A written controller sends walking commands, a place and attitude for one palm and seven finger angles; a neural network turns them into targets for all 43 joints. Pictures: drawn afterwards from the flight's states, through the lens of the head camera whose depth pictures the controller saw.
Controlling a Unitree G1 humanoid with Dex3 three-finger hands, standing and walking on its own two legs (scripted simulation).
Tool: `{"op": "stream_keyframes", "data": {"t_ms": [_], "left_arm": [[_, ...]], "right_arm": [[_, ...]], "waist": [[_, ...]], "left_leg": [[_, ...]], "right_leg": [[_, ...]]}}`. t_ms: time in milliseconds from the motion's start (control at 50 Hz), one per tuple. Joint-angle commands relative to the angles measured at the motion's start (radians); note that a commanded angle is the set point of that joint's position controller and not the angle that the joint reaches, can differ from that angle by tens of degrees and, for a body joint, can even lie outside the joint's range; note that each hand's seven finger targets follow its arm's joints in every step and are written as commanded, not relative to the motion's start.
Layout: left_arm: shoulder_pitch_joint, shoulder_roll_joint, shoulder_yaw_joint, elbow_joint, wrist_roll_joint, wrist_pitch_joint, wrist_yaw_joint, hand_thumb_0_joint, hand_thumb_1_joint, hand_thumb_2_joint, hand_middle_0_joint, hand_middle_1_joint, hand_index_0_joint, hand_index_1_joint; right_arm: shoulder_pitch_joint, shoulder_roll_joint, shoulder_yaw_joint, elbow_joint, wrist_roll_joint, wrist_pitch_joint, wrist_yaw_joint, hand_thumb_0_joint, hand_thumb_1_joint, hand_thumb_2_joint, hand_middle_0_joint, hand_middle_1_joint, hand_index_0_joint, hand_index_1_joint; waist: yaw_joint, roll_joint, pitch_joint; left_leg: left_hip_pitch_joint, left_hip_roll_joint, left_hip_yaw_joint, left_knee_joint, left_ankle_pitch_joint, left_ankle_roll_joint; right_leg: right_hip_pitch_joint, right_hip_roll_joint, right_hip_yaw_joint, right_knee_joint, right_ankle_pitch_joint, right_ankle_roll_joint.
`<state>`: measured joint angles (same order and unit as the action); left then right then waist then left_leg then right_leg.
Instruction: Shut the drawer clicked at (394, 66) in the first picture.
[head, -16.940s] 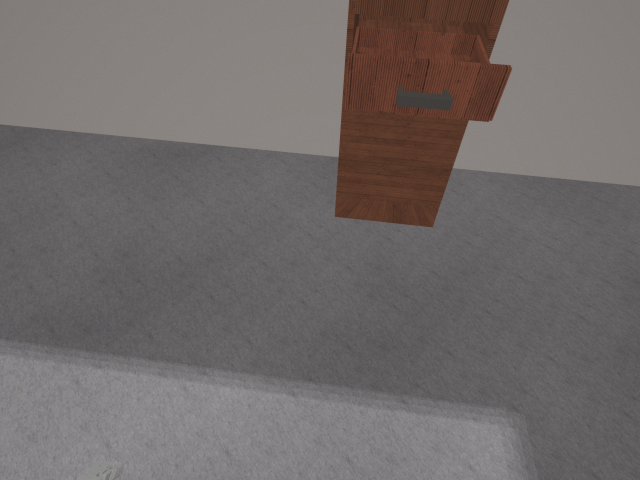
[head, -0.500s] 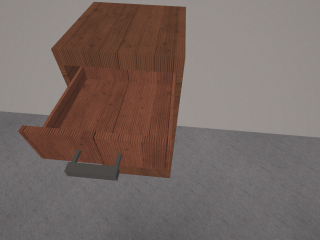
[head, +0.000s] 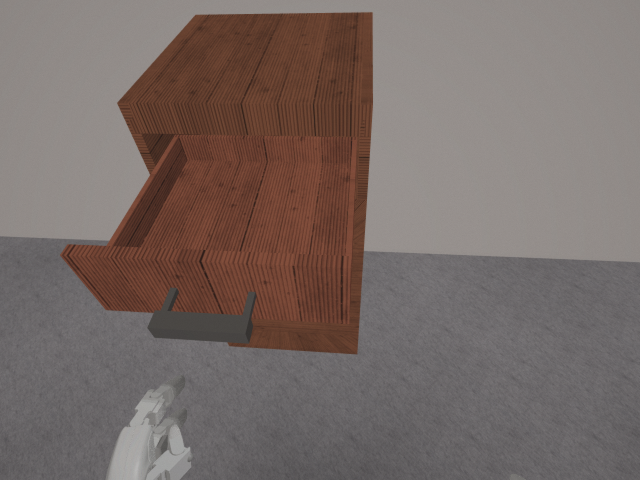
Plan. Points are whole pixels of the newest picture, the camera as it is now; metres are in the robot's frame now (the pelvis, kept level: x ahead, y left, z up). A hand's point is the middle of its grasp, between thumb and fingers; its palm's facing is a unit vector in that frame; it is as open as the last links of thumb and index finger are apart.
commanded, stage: raise the hand and make a fist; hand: left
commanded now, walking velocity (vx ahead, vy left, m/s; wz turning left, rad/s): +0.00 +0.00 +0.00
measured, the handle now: (206, 311) +0.34 +0.17 +0.02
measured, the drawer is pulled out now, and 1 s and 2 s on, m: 0.29 0.28 0.28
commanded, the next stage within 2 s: bring the fist close to the handle in 1.70 s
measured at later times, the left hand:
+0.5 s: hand (197, 447) +0.17 +0.14 +0.02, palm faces -0.10 -0.99 -0.03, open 4.5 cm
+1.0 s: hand (166, 436) +0.16 +0.16 +0.07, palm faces -0.04 -1.00 -0.05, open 3.1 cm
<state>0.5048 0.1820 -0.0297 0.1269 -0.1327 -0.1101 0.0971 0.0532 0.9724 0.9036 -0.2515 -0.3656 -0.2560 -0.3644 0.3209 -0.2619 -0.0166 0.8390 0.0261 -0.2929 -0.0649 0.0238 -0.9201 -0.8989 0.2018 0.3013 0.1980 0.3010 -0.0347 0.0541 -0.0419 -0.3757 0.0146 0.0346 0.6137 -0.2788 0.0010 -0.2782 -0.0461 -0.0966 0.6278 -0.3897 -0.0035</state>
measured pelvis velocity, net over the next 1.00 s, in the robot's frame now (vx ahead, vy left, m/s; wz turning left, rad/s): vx -0.01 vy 0.02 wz -0.01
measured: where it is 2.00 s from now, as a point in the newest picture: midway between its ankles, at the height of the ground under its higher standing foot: outside the picture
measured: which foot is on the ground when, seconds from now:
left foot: down 0.00-1.00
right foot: down 0.00-1.00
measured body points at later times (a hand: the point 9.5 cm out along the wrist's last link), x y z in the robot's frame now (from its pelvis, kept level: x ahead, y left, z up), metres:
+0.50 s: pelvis -0.03 -0.01 -0.05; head -0.01 -0.01 +0.40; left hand +0.17 +0.20 +0.03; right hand +0.16 -0.21 -0.12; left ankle +0.02 +0.12 -0.73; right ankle -0.04 -0.11 -0.73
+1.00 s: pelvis -0.01 +0.02 -0.03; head -0.01 +0.01 +0.42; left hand +0.16 +0.21 +0.08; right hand +0.18 -0.21 -0.08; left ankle +0.02 +0.12 -0.73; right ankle -0.04 -0.11 -0.73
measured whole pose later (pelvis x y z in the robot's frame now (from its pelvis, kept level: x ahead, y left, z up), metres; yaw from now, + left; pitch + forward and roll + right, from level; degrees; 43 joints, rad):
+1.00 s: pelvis -0.01 +0.02 -0.03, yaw -1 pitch +5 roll -1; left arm 0.62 0.20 0.03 -0.38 -0.20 -0.22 -0.16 0.01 0.90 0.90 -1.22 -1.42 -1.23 -1.41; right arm 0.22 -0.22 0.02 0.52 0.05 -0.24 -0.03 0.02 -0.90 -0.90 0.20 0.30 0.20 0.30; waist 0.01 0.04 -0.10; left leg -0.57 0.03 0.03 0.88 -0.39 0.02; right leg -0.44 -0.04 -0.09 0.84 -0.48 0.01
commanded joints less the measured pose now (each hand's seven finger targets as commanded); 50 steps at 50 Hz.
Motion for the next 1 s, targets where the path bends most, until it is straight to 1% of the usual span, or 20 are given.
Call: {"op": "stream_keyframes", "data": {"t_ms": [0,20,40,80,100,140,160,200,240,280,400,440,540,620,640,720,740,780,840,980], "left_arm": [[0.119,-0.095,-0.016,-0.055,-0.037,-0.274,-0.167,0.0,0.9,0.9,-0.42,-0.538,-0.42,-0.538],[0.175,-0.083,0.012,-0.045,-0.051,-0.342,-0.228,0.0,0.9,0.9,-0.44,-0.56,-0.44,-0.56],[0.194,-0.013,0.097,-0.019,-0.046,-0.409,-0.278,0.0,0.9,0.9,-0.46,-0.582,-0.46,-0.582],[0.052,0.049,0.101,-0.222,-0.036,-0.534,-0.343,0.0,0.9,0.9,-0.5,-0.625,-0.5,-0.625],[0.064,0.079,0.132,-0.272,-0.035,-0.552,-0.343,0.0,0.9,0.9,-0.52,-0.647,-0.52,-0.647],[0.045,0.1,0.159,-0.348,-0.041,-0.515,-0.316,0.0,0.9,0.9,-0.56,-0.69,-0.56,-0.69],[-0.025,0.063,0.112,-0.397,-0.063,-0.484,-0.307,0.0,0.9,0.9,-0.58,-0.712,-0.58,-0.712],[-0.08,0.057,0.099,-0.469,-0.086,-0.453,-0.286,0.0,0.9,0.9,-0.62,-0.755,-0.62,-0.755],[-0.155,0.088,0.1,-0.535,-0.075,-0.432,-0.278,0.0,0.9,0.9,-0.66,-0.798,-0.66,-0.798],[-0.168,0.076,0.07,-0.522,-0.077,-0.402,-0.302,0.0,0.9,0.9,-0.7,-0.842,-0.7,-0.842],[-0.1,0.102,0.102,-0.452,-0.101,-0.262,-0.363,0.0,0.9,0.9,-0.82,-0.972,-0.82,-0.972],[-0.028,0.122,0.162,-0.41,-0.106,-0.217,-0.343,0.0,0.9,0.9,-0.86,-1.015,-0.86,-1.015],[0.079,0.126,0.203,-0.507,-0.106,-0.216,-0.285,0.0,0.9,0.9,-0.96,-1.123,-0.96,-1.123],[0.065,0.079,0.126,-0.606,-0.1,-0.256,-0.272,0.0,0.9,0.9,-1.04,-1.21,-1.04,-1.21],[0.05,0.097,0.131,-0.604,-0.089,-0.262,-0.264,0.0,0.9,0.9,-1.06,-1.232,-1.06,-1.232],[0.069,0.088,0.105,-0.66,-0.088,-0.266,-0.265,0.0,0.9,0.9,-1.14,-1.318,-1.14,-1.318],[0.068,0.114,0.131,-0.638,-0.076,-0.258,-0.255,0.0,0.9,0.9,-1.16,-1.34,-1.16,-1.34],[0.092,0.082,0.102,-0.688,-0.078,-0.249,-0.259,0.0,0.9,0.9,-1.2,-1.383,-1.2,-1.383],[0.101,0.112,0.137,-0.691,-0.072,-0.216,-0.249,0.0,0.9,0.9,-1.26,-1.448,-1.26,-1.448],[0.103,0.06,0.063,-0.78,-0.076,-0.145,-0.264,0.0,0.9,0.9,-1.4,-1.6,-1.4,-1.6]], "right_arm": [[-0.17,-0.1,-0.061,-0.271,-0.022,-0.078,0.02,0.0,-0.9,-0.9,0.2,0.3,0.2,0.3],[-0.194,-0.096,-0.065,-0.299,-0.022,-0.066,0.037,0.0,-0.9,-0.9,0.2,0.3,0.2,0.3],[-0.201,-0.094,-0.074,-0.309,-0.016,-0.046,0.057,0.0,-0.9,-0.9,0.2,0.3,0.2,0.3],[-0.225,-0.09,-0.078,-0.394,-0.022,-0.032,0.075,0.0,-0.9,-0.9,0.2,0.3,0.2,0.3],[-0.223,-0.08,-0.082,-0.422,-0.022,-0.024,0.075,0.0,-0.9,-0.9,0.2,0.3,0.2,0.3],[-0.212,-0.078,-0.076,-0.456,-0.013,0.011,0.069,0.0,-0.9,-0.9,0.2,0.3,0.2,0.3],[-0.223,-0.076,-0.06,-0.488,-0.007,0.028,0.064,0.0,-0.9,-0.9,0.2,0.3,0.2,0.3],[-0.218,-0.074,-0.049,-0.512,0.007,0.035,0.034,0.0,-0.9,-0.9,0.2,0.3,0.2,0.3],[-0.17,-0.08,-0.042,-0.504,0.003,0.038,0.016,0.0,-0.9,-0.9,0.2,0.3,0.2,0.3],[-0.158,-0.077,-0.031,-0.499,0.003,0.035,0.005,0.0,-0.9,-0.9,0.2,0.3,0.2,0.3],[-0.18,-0.077,-0.011,-0.488,0.015,0.016,-0.008,0.0,-0.9,-0.9,0.2,0.3,0.2,0.3],[-0.204,-0.07,-0.016,-0.476,0.015,0.018,-0.008,0.0,-0.9,-0.9,0.2,0.3,0.2,0.3],[-0.218,-0.054,-0.023,-0.474,0.01,0.017,0.004,0.0,-0.9,-0.9,0.2,0.3,0.2,0.3],[-0.192,-0.061,-0.023,-0.478,0.012,-0.006,0.013,0.0,-0.9,-0.9,0.2,0.3,0.2,0.3],[-0.195,-0.068,-0.024,-0.468,0.012,-0.008,0.013,0.0,-0.9,-0.9,0.2,0.3,0.2,0.3],[-0.171,-0.076,-0.028,-0.476,0.016,-0.027,0.016,0.0,-0.9,-0.9,0.2,0.3,0.2,0.3],[-0.177,-0.079,-0.029,-0.464,0.015,-0.02,0.014,0.0,-0.9,-0.9,0.2,0.3,0.2,0.3],[-0.172,-0.075,-0.028,-0.481,0.018,-0.021,0.017,0.0,-0.9,-0.9,0.2,0.3,0.2,0.3],[-0.183,-0.075,-0.026,-0.475,0.02,-0.012,0.017,0.0,-0.9,-0.9,0.2,0.3,0.2,0.3],[-0.189,-0.068,-0.004,-0.505,0.022,-0.004,0.029,0.0,-0.9,-0.9,0.2,0.3,0.2,0.3]], "waist": [[0.05,-0.33,-0.005],[0.074,-0.312,-0.025],[0.1,-0.217,-0.04],[0.094,-0.072,-0.183],[0.098,-0.006,-0.243],[0.086,0.032,-0.228],[0.051,0.04,-0.188],[0.024,-0.001,-0.123],[-0.015,-0.037,-0.168],[-0.025,-0.021,-0.168],[0.01,-0.02,-0.181],[0.032,-0.095,-0.181],[0.068,-0.082,-0.179],[0.038,-0.028,-0.138],[0.03,-0.059,-0.119],[0.026,-0.033,-0.148],[0.024,-0.063,-0.137],[0.039,-0.017,-0.162],[0.043,-0.021,-0.158],[0.039,-0.005,-0.103]], "left_leg": [[-0.141,-0.013,-0.039,0.086,0.016,0.003],[-0.2,-0.018,-0.031,0.12,0.008,-0.005],[-0.226,-0.02,-0.018,0.15,0.026,-0.015],[-0.242,-0.023,0.004,0.235,0.058,0.001],[-0.221,-0.019,0.013,0.259,0.068,0.008],[-0.227,-0.01,-0.002,0.262,0.01,0.015],[-0.257,-0.013,-0.012,0.241,-0.117,0.016],[-0.272,-0.008,-0.026,0.27,-0.171,0.025],[-0.243,0.001,-0.036,0.301,-0.118,0.035],[-0.245,0.001,-0.044,0.307,-0.098,0.035],[-0.205,-0.002,-0.056,0.255,-0.056,0.033],[-0.201,0.0,-0.06,0.231,-0.034,0.032],[-0.167,0.0,-0.051,0.184,0.036,0.029],[-0.135,0.001,-0.047,0.166,-0.001,0.028],[-0.14,0.004,-0.052,0.165,-0.016,0.029],[-0.107,0.002,-0.055,0.154,-0.018,0.03],[-0.11,0.005,-0.058,0.152,-0.027,0.032],[-0.079,0.003,-0.057,0.136,-0.002,0.031],[-0.056,0.006,-0.058,0.126,0.044,0.031],[-0.019,0.013,-0.068,0.085,0.059,0.03]], "right_leg": [[-0.314,0.042,-0.007,0.038,0.031,-0.001],[-0.313,0.038,0.005,0.084,0.049,-0.006],[-0.308,0.031,0.022,0.126,0.092,-0.021],[-0.319,0.024,0.052,0.23,0.152,-0.028],[-0.322,0.026,0.062,0.249,0.152,-0.031],[-0.361,0.033,0.061,0.246,0.076,-0.03],[-0.393,0.03,0.065,0.211,-0.078,-0.025],[-0.429,0.033,0.111,0.156,-0.169,-0.022],[-0.426,0.04,0.116,0.151,-0.11,-0.013],[-0.417,0.041,0.117,0.144,-0.081,-0.011],[-0.325,0.033,0.103,0.101,-0.04,-0.005],[-0.287,0.035,0.089,0.093,-0.013,0.002],[-0.233,0.035,0.046,0.114,0.084,-0.002],[-0.281,0.039,0.029,0.108,0.037,-0.004],[-0.288,0.041,0.03,0.102,0.012,-0.003],[-0.283,0.04,0.023,0.101,0.02,-0.005],[-0.283,0.042,0.028,0.091,0.008,-0.003],[-0.258,0.042,0.015,0.102,0.043,-0.008],[-0.229,0.044,0.008,0.097,0.106,-0.008],[-0.208,0.05,-0.011,0.077,0.131,-0.007]]}}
